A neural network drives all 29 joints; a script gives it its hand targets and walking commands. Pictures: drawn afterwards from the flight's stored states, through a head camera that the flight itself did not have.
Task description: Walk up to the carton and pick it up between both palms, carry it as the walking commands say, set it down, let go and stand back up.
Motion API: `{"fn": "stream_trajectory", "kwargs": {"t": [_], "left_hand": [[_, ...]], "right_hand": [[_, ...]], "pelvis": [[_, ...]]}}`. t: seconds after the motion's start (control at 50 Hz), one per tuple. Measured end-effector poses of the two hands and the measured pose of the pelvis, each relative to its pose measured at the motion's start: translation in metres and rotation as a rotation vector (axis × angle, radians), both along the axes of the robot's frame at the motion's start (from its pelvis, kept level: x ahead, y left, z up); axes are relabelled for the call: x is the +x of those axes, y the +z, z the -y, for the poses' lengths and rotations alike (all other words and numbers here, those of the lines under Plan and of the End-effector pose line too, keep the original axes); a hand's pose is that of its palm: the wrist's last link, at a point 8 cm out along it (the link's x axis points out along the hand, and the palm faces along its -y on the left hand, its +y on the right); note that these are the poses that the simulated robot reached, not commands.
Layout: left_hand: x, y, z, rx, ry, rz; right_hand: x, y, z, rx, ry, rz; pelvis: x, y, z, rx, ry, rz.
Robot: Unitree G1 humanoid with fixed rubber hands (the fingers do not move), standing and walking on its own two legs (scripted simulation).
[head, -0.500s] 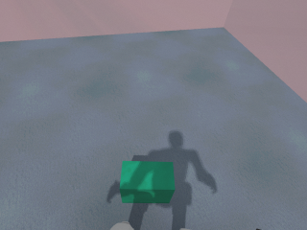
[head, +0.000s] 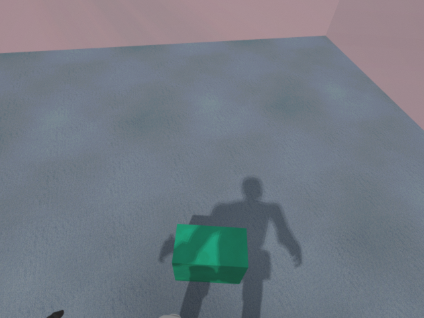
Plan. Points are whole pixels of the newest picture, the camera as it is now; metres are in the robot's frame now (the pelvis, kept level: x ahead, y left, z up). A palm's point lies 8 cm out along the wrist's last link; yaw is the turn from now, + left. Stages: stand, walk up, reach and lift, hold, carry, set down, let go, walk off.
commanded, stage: walk up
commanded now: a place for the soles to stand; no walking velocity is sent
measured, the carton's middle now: (209, 255) +0.45 -0.02 -0.63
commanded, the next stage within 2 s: none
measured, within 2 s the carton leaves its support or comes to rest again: neither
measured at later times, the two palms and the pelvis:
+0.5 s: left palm out of the picture +0.08 +0.31 -0.11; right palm out of the picture +0.11 -0.30 -0.10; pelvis +0.01 -0.01 +0.01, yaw +1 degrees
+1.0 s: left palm out of the picture +0.09 +0.30 -0.10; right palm out of the picture +0.12 -0.29 -0.10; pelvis +0.02 -0.01 +0.02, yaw +2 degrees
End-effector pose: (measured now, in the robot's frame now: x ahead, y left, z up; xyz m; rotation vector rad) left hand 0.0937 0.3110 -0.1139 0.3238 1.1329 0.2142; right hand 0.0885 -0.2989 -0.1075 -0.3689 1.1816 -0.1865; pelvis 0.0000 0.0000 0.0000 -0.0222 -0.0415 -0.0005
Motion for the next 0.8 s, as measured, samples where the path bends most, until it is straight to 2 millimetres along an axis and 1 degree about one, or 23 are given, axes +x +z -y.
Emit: {"fn": "stream_trajectory", "kwargs": {"t": [0.1,0.2,0.32,0.42,0.54,0.62,0.72,0.8], "left_hand": [[0.0,-0.002,0.003,-0.008,0.012,-0.015],[-0.006,0.0,0.008,-0.011,0.022,-0.031],[-0.014,-0.001,0.005,-0.012,0.041,-0.061],[-0.013,0.0,0.0,-0.006,0.06,-0.056],[-0.014,0.006,0.003,0.004,0.059,-0.057],[-0.014,0.008,0.004,0.003,0.067,-0.054],[-0.01,0.007,0.003,-0.007,0.081,-0.046],[-0.007,0.007,0.005,-0.011,0.075,-0.044]], "right_hand": [[0.001,0.001,0.002,-0.006,0.006,-0.013],[0.006,0.002,0.002,0.003,0.008,-0.017],[0.011,0.004,0.002,0.001,0.008,-0.012],[0.014,0.003,0.0,-0.005,0.026,-0.019],[0.021,0.003,-0.004,0.023,0.033,-0.019],[0.025,0.002,-0.004,0.03,0.029,-0.007],[0.025,0.003,-0.004,0.017,0.034,-0.012],[0.026,0.005,-0.004,0.016,0.036,-0.015]], "pelvis": [[0.001,0.001,0.002,-0.008,-0.002,0.003],[0.004,0.005,0.005,-0.006,0.009,-0.001],[0.007,0.005,0.002,0.006,0.016,0.01],[0.007,0.005,0.002,0.002,0.012,0.008],[0.01,0.01,0.008,-0.002,0.022,0.0],[0.012,0.01,0.006,0.008,0.031,0.005],[0.013,0.009,0.003,0.012,0.03,0.01],[0.014,0.01,0.005,0.007,0.027,0.004]]}}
